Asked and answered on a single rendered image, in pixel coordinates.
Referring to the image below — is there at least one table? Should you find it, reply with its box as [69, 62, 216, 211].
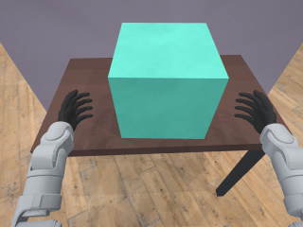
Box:
[30, 55, 293, 197]

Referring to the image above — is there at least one right robot hand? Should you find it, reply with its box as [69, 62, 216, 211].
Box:
[234, 90, 276, 134]

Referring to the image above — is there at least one robot left forearm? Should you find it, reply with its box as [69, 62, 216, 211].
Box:
[10, 121, 75, 227]

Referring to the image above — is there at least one left robot hand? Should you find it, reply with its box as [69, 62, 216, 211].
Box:
[58, 89, 93, 131]

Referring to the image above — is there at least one carton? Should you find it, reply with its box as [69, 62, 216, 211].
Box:
[108, 23, 229, 139]

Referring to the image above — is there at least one robot right forearm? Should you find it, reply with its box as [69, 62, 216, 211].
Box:
[259, 123, 303, 221]

